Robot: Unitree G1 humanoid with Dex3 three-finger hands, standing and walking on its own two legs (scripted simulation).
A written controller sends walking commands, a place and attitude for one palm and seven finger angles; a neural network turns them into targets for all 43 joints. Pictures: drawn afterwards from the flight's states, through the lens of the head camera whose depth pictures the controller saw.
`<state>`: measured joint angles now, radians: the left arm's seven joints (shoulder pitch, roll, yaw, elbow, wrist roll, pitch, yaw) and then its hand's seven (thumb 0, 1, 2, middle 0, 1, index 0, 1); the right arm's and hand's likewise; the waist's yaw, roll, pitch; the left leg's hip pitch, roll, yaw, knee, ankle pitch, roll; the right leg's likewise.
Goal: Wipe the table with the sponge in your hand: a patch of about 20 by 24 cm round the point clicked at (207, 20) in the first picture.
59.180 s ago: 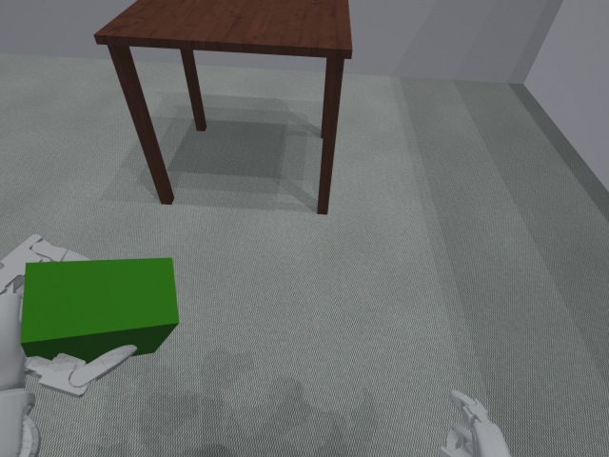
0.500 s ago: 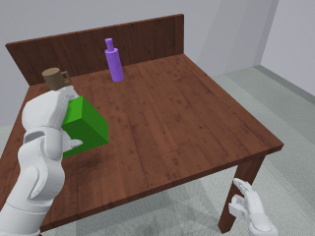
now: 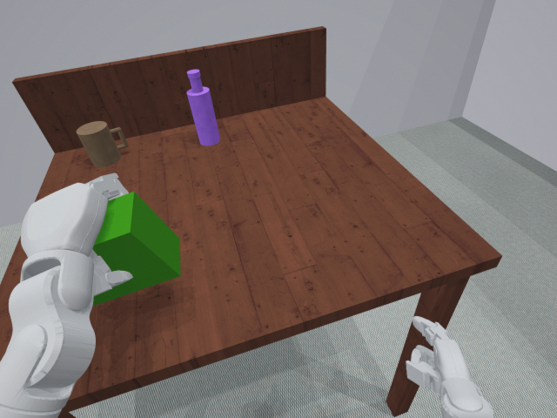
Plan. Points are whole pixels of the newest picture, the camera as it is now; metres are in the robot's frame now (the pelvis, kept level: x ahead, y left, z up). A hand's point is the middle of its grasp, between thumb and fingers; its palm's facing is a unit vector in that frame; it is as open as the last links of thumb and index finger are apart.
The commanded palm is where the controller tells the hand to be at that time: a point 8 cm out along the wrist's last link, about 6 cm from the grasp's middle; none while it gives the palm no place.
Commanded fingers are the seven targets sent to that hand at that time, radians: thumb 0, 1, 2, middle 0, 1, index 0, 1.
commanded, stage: bring the sponge back beside the body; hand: left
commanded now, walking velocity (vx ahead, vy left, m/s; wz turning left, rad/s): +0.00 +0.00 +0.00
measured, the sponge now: (121, 258) +0.25 +0.27 +0.15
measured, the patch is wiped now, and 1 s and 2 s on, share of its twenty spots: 1.00 1.00 1.00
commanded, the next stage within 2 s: step back with the hand held close in 1.22 s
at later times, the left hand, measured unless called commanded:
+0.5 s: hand (81, 262) +0.21 +0.28 +0.19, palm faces +0.30 -0.17 -0.94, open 10.4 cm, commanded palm +0.16 +0.28 +0.25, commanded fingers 0.00 0.10 1.30 -1.20 -1.60 -1.20 -1.60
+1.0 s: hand (59, 286) +0.18 +0.29 +0.18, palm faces +0.28 -0.16 -0.95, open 10.4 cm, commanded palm +0.13 +0.29 +0.25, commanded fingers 0.00 0.10 1.30 -1.20 -1.60 -1.20 -1.60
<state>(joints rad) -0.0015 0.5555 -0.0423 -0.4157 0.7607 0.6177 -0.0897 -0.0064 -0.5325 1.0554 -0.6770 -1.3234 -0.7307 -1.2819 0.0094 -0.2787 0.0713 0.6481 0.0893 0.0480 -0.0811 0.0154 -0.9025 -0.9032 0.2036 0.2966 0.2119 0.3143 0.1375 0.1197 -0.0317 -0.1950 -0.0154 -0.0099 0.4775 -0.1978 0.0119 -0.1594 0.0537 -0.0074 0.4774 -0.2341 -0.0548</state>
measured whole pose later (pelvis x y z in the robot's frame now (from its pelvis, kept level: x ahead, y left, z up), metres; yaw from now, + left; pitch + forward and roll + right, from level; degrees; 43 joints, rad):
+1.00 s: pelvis -0.01 +0.01 +0.00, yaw +0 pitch -7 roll -1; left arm 0.26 0.57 0.04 -0.55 0.74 0.53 -0.06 -0.01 -0.53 1.05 -0.68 -1.32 -0.73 -1.28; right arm 0.03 -0.27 0.05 0.65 0.08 0.01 -0.10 0.02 -0.90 -0.90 0.20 0.30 0.16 0.28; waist 0.16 0.12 -0.02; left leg -0.18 -0.02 -0.01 0.49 -0.20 0.02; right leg -0.13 0.05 -0.01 0.47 -0.22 -0.04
